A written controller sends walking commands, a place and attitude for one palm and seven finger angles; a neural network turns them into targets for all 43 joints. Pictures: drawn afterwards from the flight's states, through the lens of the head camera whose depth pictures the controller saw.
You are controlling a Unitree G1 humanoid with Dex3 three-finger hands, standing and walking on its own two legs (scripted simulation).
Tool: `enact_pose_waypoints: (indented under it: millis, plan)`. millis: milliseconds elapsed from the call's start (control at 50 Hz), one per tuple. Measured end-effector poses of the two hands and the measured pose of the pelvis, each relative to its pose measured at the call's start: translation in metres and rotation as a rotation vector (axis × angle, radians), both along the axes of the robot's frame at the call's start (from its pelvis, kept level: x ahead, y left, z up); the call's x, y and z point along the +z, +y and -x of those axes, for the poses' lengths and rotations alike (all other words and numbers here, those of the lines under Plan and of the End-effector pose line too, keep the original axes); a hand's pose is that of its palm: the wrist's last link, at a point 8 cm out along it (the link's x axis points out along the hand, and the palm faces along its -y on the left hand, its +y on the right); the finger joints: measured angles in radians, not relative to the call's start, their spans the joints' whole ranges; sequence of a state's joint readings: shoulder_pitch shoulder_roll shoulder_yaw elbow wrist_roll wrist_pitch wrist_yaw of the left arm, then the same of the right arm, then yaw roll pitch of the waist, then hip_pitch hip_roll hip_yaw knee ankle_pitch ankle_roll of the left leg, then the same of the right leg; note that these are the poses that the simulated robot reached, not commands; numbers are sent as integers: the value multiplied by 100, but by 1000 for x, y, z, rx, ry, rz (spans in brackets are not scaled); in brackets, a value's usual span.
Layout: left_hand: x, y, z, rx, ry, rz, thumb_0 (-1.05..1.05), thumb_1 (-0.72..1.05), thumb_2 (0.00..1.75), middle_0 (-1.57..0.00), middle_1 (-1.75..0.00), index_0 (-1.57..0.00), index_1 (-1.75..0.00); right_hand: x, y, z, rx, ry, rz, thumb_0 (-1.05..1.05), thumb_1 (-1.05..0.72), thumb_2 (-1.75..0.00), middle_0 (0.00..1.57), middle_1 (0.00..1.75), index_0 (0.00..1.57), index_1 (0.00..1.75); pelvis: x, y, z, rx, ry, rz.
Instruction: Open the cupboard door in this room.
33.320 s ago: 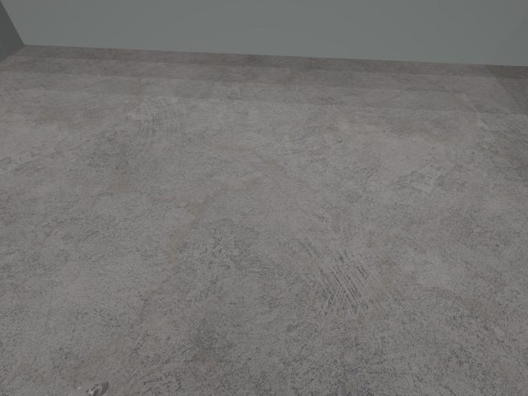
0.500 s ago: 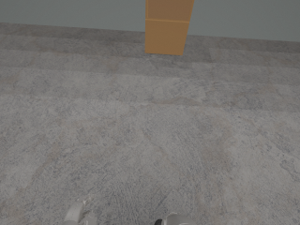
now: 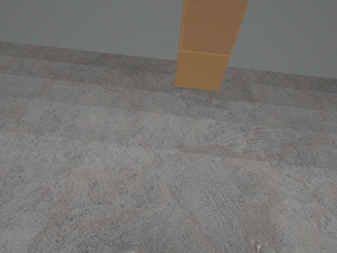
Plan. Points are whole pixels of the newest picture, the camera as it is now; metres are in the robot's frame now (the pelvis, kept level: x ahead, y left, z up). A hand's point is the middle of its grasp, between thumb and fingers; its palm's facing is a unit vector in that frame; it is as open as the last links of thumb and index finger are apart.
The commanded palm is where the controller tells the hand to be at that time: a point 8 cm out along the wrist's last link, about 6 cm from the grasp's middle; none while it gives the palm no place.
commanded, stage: turn or walk to find it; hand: left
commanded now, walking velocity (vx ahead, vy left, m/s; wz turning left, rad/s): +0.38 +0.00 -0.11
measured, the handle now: out of the picture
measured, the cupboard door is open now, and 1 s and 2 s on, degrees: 0 0 0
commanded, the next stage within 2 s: stand and wait in 0.40 s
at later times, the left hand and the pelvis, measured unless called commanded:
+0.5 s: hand (144, 174) +0.36 +0.11 -0.15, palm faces -0.07 -0.97 -0.22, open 7.4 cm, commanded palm none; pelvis +0.21 -0.06 +0.00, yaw -3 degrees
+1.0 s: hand (142, 192) +0.31 +0.11 -0.17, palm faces +0.07 -0.99 -0.13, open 7.4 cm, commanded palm none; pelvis +0.35 -0.05 +0.01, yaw -2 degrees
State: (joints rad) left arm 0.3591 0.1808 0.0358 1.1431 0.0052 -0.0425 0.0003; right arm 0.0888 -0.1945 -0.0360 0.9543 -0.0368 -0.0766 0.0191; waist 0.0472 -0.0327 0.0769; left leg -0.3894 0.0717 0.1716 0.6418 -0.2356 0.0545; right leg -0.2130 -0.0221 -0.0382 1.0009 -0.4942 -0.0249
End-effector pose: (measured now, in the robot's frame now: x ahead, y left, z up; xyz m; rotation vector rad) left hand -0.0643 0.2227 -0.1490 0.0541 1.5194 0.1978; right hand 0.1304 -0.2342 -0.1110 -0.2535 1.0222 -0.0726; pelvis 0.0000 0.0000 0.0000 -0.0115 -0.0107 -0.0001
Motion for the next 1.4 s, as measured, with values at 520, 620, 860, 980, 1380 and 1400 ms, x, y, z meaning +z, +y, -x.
enact_pose_waypoints:
  millis: [520,620,860,980,1380,1400]
  plan:
    - [32,-67,-417,-244,-442,-63,0,91,90,-20,-30,-19,-30,-36,-29,19,-326,583,-142,0,-91,-90,20,30,20,30,0,-63,-220,-39,-9,-32]
    - [40,-72,-410,-152,-394,-90,-2,94,90,-20,-30,-20,-30,-31,-58,-87,-247,393,-114,0,-91,-90,20,30,20,30,13,-73,-248,-32,-4,-27]
    - [18,-62,-374,-55,-154,-28,-1,92,90,-20,-30,-20,-30,-2,-63,-274,-94,115,-26,0,-92,-90,19,30,19,30,16,-60,-316,-18,-2,12]
    - [3,-62,-366,-27,-39,21,0,91,90,-20,-30,-19,-30,-3,-33,-300,-67,130,-21,0,-91,-90,19,30,19,30,12,-46,-343,-28,-11,-12]
    - [21,-64,-430,-111,-101,-24,1,91,90,-20,-30,-20,-30,-14,-44,-235,-198,349,-43,-1,-93,-90,20,30,20,30,21,-53,-373,-33,-4,-24]
    - [21,-64,-432,-111,-103,-27,1,91,90,-20,-30,-20,-30,-14,-44,-229,-202,365,-46,-1,-92,-90,20,30,20,30,21,-54,-374,-32,-6,-24]
